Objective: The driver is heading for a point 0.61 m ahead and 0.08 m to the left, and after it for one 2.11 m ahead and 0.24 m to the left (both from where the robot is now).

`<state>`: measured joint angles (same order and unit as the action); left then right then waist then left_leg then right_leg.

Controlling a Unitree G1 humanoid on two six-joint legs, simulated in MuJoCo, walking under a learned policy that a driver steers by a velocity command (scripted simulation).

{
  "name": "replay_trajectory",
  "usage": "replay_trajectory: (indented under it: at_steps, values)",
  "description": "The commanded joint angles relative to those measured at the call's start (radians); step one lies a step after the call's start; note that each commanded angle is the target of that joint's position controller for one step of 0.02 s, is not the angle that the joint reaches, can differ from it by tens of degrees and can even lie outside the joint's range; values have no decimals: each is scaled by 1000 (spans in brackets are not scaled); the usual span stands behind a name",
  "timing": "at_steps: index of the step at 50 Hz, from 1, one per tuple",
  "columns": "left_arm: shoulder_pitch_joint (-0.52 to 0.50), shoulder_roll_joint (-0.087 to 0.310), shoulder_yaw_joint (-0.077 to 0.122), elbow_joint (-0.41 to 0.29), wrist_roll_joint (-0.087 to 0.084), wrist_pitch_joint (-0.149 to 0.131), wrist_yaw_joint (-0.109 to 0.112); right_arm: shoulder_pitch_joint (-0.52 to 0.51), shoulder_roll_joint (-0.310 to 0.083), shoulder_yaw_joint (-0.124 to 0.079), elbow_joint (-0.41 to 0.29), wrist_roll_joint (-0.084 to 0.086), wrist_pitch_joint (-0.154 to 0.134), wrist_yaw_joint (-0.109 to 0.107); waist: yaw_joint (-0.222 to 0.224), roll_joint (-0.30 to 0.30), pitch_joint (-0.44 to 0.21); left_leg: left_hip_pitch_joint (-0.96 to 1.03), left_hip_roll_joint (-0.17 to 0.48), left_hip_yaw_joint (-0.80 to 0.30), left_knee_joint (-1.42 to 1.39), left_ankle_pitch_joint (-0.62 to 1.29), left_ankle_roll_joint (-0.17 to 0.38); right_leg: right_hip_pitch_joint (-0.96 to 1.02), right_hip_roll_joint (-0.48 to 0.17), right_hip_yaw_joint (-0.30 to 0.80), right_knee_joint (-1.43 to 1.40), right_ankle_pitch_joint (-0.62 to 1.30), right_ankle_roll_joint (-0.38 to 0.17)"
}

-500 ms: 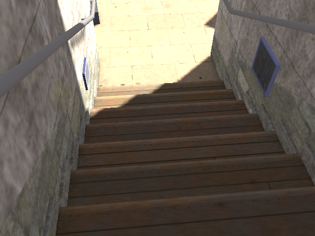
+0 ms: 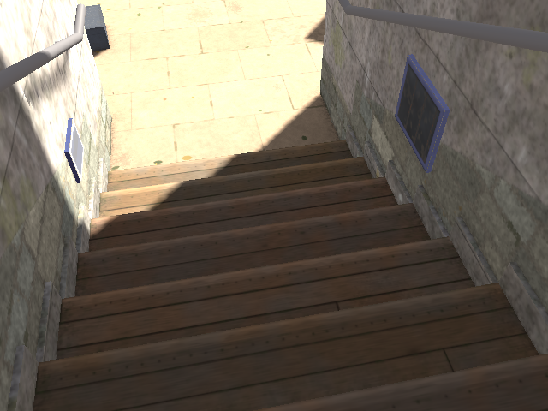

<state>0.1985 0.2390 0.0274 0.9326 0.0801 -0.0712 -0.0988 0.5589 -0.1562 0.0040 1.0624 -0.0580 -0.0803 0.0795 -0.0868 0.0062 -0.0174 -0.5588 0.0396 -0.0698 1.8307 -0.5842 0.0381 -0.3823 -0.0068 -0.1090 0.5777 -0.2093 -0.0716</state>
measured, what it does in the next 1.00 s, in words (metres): goes down: left foot 0.15 m lower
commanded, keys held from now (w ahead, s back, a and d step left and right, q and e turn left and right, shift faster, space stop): w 0.64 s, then no key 0.36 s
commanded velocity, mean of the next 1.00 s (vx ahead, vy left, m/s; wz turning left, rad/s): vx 0.41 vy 0.00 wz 0.00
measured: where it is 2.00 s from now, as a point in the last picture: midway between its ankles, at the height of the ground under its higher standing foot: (261, 392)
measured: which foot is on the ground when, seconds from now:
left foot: up 0.00-0.48, down 0.50-1.00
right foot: down 0.00-0.50, up 0.52-1.00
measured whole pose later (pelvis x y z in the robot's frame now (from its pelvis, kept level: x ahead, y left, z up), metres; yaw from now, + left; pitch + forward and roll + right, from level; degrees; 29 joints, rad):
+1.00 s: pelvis +0.53 +0.03 -0.23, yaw +2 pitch +1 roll +5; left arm 0.07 0.19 0.01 0.93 0.07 -0.05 -0.08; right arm 0.60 -0.08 0.02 1.10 -0.07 -0.07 0.02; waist -0.15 -0.06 -0.03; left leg -0.27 0.00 0.09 1.06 -0.81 -0.04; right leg -0.50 -0.14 0.00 0.40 0.43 -0.02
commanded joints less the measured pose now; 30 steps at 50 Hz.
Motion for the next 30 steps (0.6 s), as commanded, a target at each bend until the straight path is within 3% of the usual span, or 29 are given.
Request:
replay_trajectory:
  at_steps: [1, 2, 3, 4, 5, 6, 7, 8, 9, 11, 12, 13, 15, 16, 17, 19, 21, 22, 23, 24, 25, 26, 27, 28, 29, 30]
  values:
    - [234, 20, -8, 17, 22, -6, 2, -30, -48, -6, -107, -6, -18, -49, 68, -13, 92, -384, 107, -58, -64, 280, 53, 98, -441, 477, -287, 7, -278]
    - [127, -74, -42, -5, 4, -35, 31, -90, 17, 13, -138, -47, -12, -54, 15, 12, 114, -329, 168, -105, -375, 473, 84, -5, -350, 388, -323, -8, -212]
    - [94, -67, -40, -17, -18, -51, 49, -129, 6, 4, -122, -45, -17, -46, 35, 43, 112, -247, 152, -58, -637, 570, 61, -57, -296, 294, -374, 40, -203]
    - [162, -23, -32, -9, -24, -63, 57, -176, -22, -8, -126, -37, -19, -38, 71, -19, 80, -198, 127, -20, -749, 614, 49, -8, -248, 246, -372, 62, -219]
    - [185, 20, -23, -2, -17, -62, 61, -214, -46, -10, -146, -33, -24, -35, 76, -70, 42, -177, 116, -5, -824, 613, 31, 31, -255, 253, -365, 149, -242]
    - [205, 53, -11, 11, 2, -50, 53, -235, -40, -9, -150, -29, -23, -28, 75, -50, 23, -129, 98, 30, -854, 616, 8, 22, -237, 209, -309, 257, -239]
    - [227, 64, -4, 23, 31, -43, 53, -167, -19, -1, -129, -43, -22, -10, 54, -46, 12, -42, 71, 43, -806, 701, 8, -51, -208, 171, -222, 308, -229]
    - [239, 64, 2, 30, 33, -36, 46, -143, -19, -2, -122, -48, -20, 3, 54, -23, 25, -28, 55, 53, -811, 728, 5, -70, -204, 156, -193, 296, -230]
    - [341, -2, -16, 77, 25, -43, 66, -235, -29, -1, -152, -56, -19, -2, 115, -9, 57, -293, 106, -59, -970, 909, -7, 169, -224, 231, -137, 178, -234]
    - [539, -46, -33, 165, 23, -42, 85, -394, -42, -1, -209, -41, -4, -17, 194, -19, 94, -594, 127, -99, -1094, 914, -36, 452, -312, 381, -74, 97, -263]
    - [548, -82, -49, 166, 15, -37, 94, -405, -45, 6, -193, -43, -1, -16, 200, 27, 95, -539, 138, -97, -1253, 1097, -36, 420, -272, 323, -11, 40, -228]
    - [555, -91, -62, 170, 18, -26, 79, -445, -28, 13, -197, -39, 5, -12, 202, -13, 102, -360, 110, -20, -1251, 1131, -23, 255, -236, 284, -47, 1, -223]
    - [483, -70, -68, 155, 26, -17, 56, -485, -59, 13, -236, -38, 10, 9, 172, -29, 162, -136, 86, 16, -1181, 1097, 3, -12, -224, 277, -71, -88, -213]
    - [467, -53, -67, 153, 26, -19, 54, -514, -76, 13, -255, -38, 18, 12, 174, -17, 183, -117, 94, 9, -1204, 1066, 10, -21, -230, 278, -52, -117, -202]
    - [463, -57, -71, 149, 29, -27, 62, -543, -90, 11, -282, -41, 20, 4, 174, -31, 164, -73, 87, 11, -1213, 1041, 13, -7, -215, 276, -25, -119, -186]
    - [488, -24, -55, 159, 13, -36, 85, -597, -85, 18, -295, -38, 16, -2, 211, -40, 179, -29, 79, 45, -1297, 958, 4, 59, -199, 258, 53, -113, -153]
    - [551, 5, -30, 181, -3, -23, 101, -678, -88, 19, -305, -40, 14, 3, 262, -43, 196, -6, 64, 77, -1407, 827, -10, 165, -213, 279, 105, -16, -134]
    - [559, 28, -16, 189, -8, -13, 102, -688, -77, 18, -299, -41, 13, 1, 266, -54, 192, 44, 52, 88, -1466, 789, -5, 201, -211, 274, 138, 58, -116]
    - [547, 27, -9, 194, 3, -2, 95, -630, -97, 7, -254, -28, 8, -9, 235, -21, 171, 134, 58, 91, -1546, 869, 3, 223, -191, 252, 232, 119, -90]
    - [532, 64, 3, 211, 13, 5, 74, -454, -138, -19, -169, -11, -3, -18, 152, 14, 110, 355, 36, 141, -1609, 1001, 10, 184, -143, 191, 393, 198, -57]
    - [560, 48, -6, 235, 62, 15, 29, -136, -216, -61, -72, -5, -21, -21, 28, 48, 2, 765, 62, 150, -1516, 1164, 67, -22, -92, 129, 650, 185, 1]
    - [760, -132, -37, 269, 43, 12, -19, 125, -318, -83, -27, 7, -11, -3, 29, 306, -384, 1374, 301, -23, -1134, 1649, 320, -315, 8, 24, 1161, -482, 78]
    - [620, -54, -24, 186, 4, 2, -48, 214, -311, -92, -4, -5, 0, -1, -51, 235, -456, 1416, 338, -142, -1109, 1646, 370, -473, 12, 84, 1450, -643, 71]
    - [369, -15, -9, 83, -29, -11, -46, 191, -293, -98, 12, -12, 5, -9, -110, 204, -266, 1256, 369, -228, -1268, 1136, 347, -718, 1, 76, 1496, -603, 43]
    - [226, 27, 7, 35, -38, -18, -18, 81, -242, -88, -17, 5, 10, -19, -88, 74, -102, 969, 363, -227, -1396, 716, 305, -755, -57, 82, 1399, -482, 24]
    - [213, 23, 12, 28, -19, -30, 6, -46, -156, -57, -64, 6, 6, -17, -25, 5, -36, 714, 352, -187, -1456, 717, 305, -638, -91, 114, 1274, -336, 4]
Keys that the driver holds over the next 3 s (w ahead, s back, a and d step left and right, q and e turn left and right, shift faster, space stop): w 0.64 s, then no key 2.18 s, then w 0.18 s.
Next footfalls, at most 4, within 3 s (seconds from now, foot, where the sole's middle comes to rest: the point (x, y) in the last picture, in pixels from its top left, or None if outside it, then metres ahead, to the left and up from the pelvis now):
0.50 left None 0.43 0.18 -0.91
1.04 right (297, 377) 0.72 -0.10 -1.06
1.24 left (219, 407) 0.60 0.13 -0.93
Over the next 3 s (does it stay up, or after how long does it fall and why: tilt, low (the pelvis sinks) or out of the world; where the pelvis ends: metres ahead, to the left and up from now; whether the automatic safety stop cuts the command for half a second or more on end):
stays up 0.66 -0.05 -0.28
